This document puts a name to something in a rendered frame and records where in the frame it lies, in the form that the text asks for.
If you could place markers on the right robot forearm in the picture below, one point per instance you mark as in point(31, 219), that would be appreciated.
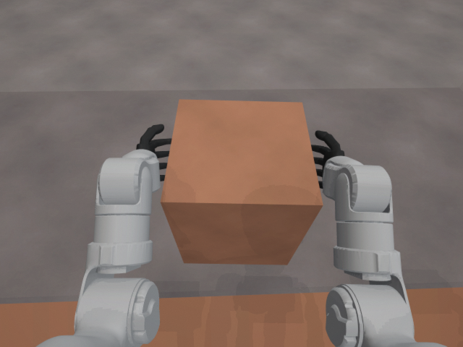
point(365, 237)

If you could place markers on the carton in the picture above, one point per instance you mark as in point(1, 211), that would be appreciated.
point(241, 185)

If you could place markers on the left robot hand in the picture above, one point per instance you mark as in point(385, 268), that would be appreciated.
point(147, 143)

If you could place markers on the robot left upper arm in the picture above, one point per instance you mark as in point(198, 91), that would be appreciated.
point(114, 312)

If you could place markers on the left robot forearm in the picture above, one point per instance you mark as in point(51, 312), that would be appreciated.
point(123, 203)

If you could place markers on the right robot hand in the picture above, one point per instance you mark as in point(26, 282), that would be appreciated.
point(328, 153)

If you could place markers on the robot right upper arm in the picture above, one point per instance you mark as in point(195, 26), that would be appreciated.
point(360, 315)

